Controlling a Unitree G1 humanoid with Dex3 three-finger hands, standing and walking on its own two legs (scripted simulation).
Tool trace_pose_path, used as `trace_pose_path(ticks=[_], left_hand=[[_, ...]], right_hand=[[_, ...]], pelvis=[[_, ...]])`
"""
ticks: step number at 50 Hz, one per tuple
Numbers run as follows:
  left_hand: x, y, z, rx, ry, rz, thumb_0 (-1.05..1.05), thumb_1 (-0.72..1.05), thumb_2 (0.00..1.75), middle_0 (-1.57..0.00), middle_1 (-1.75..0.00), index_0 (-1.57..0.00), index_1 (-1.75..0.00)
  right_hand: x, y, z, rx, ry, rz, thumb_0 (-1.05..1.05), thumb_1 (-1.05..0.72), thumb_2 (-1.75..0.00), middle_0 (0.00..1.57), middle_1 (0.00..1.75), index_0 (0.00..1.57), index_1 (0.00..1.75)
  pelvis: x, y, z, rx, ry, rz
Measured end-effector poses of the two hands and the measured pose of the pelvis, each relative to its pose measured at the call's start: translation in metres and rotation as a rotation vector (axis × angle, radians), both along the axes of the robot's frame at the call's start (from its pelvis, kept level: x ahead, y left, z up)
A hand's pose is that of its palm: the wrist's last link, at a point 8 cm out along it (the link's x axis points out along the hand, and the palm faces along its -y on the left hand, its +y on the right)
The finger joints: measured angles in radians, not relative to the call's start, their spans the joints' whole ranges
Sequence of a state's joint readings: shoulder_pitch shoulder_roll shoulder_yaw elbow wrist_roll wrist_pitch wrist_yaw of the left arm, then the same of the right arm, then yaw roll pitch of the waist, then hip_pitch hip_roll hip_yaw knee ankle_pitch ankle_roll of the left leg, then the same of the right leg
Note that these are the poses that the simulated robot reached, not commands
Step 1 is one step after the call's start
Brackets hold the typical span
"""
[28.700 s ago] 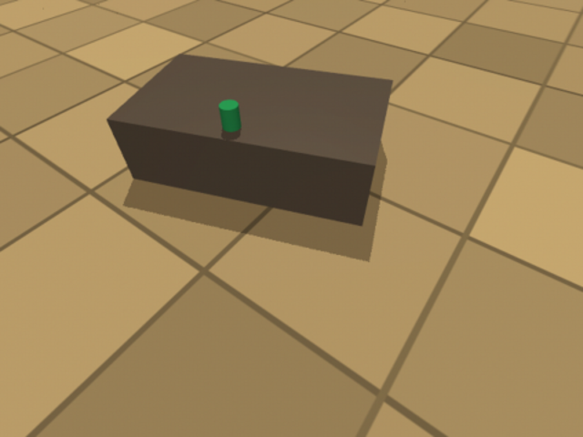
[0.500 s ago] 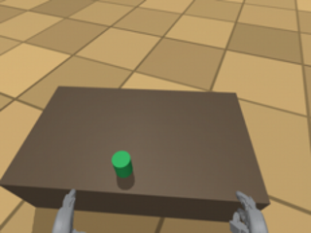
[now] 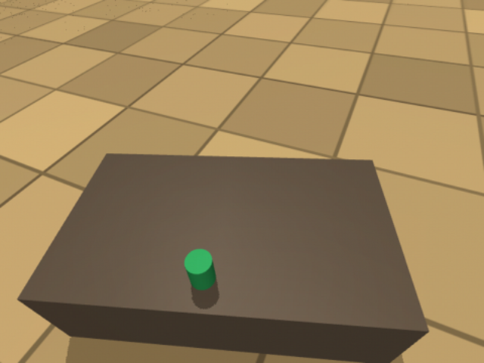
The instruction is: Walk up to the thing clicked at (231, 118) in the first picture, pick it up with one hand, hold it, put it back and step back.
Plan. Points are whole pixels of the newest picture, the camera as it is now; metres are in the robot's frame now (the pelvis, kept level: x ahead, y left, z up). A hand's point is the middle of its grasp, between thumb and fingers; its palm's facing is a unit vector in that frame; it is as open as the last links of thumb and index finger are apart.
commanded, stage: home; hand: left
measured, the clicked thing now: (200, 269) +0.47 +0.16 -0.35
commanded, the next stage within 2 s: stand in 1.22 s
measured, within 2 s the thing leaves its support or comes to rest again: neither
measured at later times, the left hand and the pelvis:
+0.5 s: hand out of the picture +0.02 +0.23 -0.14, palm faces +0.03 -0.93 -0.38, open 17.6 cm; pelvis -0.02 -0.02 +0.01, yaw +2 degrees
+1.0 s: hand out of the picture +0.04 +0.24 -0.14, palm faces +0.03 -0.93 -0.36, open 17.6 cm; pelvis -0.01 -0.01 +0.02, yaw +1 degrees
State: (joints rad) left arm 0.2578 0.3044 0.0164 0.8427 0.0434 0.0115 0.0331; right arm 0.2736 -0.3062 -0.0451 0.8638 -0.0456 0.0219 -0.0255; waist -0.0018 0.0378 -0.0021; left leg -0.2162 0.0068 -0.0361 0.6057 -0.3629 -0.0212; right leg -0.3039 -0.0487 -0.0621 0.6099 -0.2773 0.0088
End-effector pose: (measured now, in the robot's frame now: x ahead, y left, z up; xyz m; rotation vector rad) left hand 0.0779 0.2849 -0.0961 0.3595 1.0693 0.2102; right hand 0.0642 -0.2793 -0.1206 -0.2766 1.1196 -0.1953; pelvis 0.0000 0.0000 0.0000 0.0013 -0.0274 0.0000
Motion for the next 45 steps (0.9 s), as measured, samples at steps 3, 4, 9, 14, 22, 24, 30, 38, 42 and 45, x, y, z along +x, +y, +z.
trace_pose_path(ticks=[3,4,9,14,22,24,30,38,42,45], left_hand=[[-0.011,0.003,0.001,0.01,0.031,0.025,-0.01,-0.54,0.05,-0.05,-0.05,-0.05,-0.06],[-0.014,0.003,0.002,0.012,0.04,0.032,-0.01,-0.54,0.05,-0.05,-0.05,-0.05,-0.06],[-0.028,0.0,0.002,0.009,0.072,0.058,-0.01,-0.55,0.05,-0.05,-0.05,-0.05,-0.06],[-0.04,-0.005,0.002,0.001,0.098,0.073,-0.01,-0.56,0.04,-0.05,-0.05,-0.05,-0.06],[-0.057,-0.01,0.0,-0.007,0.145,0.095,-0.01,-0.57,0.03,-0.05,-0.05,-0.05,-0.05],[-0.061,-0.01,0.0,-0.009,0.157,0.1,-0.01,-0.57,0.03,-0.05,-0.05,-0.05,-0.05],[-0.067,-0.01,-0.002,-0.016,0.181,0.112,-0.01,-0.58,0.03,-0.05,-0.05,-0.05,-0.05],[-0.064,-0.007,-0.004,-0.026,0.187,0.114,-0.01,-0.57,0.03,-0.05,-0.05,-0.05,-0.05],[-0.059,-0.005,-0.004,-0.03,0.186,0.113,-0.01,-0.57,0.04,-0.05,-0.05,-0.05,-0.05],[-0.054,-0.003,-0.004,-0.033,0.183,0.113,-0.01,-0.57,0.04,-0.05,-0.05,-0.05,-0.05]], right_hand=[[-0.005,0.0,-0.001,0.008,0.024,0.0,0.01,-0.9,-0.9,0.2,0.3,0.2,0.3],[-0.006,0.0,-0.001,0.011,0.03,0.001,0.01,-0.9,-0.9,0.2,0.3,0.2,0.3],[-0.009,0.0,-0.002,0.027,0.054,0.014,0.01,-0.9,-0.9,0.2,0.3,0.2,0.3],[-0.011,-0.002,-0.002,0.034,0.064,0.028,0.01,-0.9,-0.9,0.2,0.3,0.2,0.3],[-0.021,-0.013,0.0,0.024,0.098,0.038,0.01,-0.9,-0.9,0.2,0.3,0.2,0.3],[-0.025,-0.016,0.0,0.019,0.11,0.039,0.01,-0.9,-0.9,0.2,0.3,0.2,0.3],[-0.036,-0.022,0.001,0.003,0.142,0.036,0.01,-0.9,-0.9,0.2,0.3,0.2,0.3],[-0.043,-0.023,0.002,-0.005,0.165,0.028,0.01,-0.9,-0.9,0.2,0.3,0.2,0.3],[-0.043,-0.02,0.003,-0.004,0.167,0.027,0.01,-0.9,-0.9,0.2,0.3,0.2,0.3],[-0.041,-0.017,0.003,-0.004,0.168,0.028,0.01,-0.9,-0.9,0.2,0.3,0.2,0.3]], pelvis=[[-0.002,-0.002,0.003,0.003,-0.012,0.005],[-0.003,-0.002,0.005,0.003,-0.016,0.007],[-0.007,-0.006,0.009,0.003,-0.033,0.015],[-0.011,-0.011,0.012,0.003,-0.043,0.021],[-0.018,-0.017,0.014,0.002,-0.047,0.026],[-0.019,-0.018,0.014,0.002,-0.046,0.027],[-0.021,-0.02,0.015,0.0,-0.042,0.026],[-0.02,-0.017,0.016,-0.001,-0.037,0.021],[-0.019,-0.015,0.016,-0.001,-0.033,0.02],[-0.017,-0.013,0.016,0.0,-0.033,0.019]])
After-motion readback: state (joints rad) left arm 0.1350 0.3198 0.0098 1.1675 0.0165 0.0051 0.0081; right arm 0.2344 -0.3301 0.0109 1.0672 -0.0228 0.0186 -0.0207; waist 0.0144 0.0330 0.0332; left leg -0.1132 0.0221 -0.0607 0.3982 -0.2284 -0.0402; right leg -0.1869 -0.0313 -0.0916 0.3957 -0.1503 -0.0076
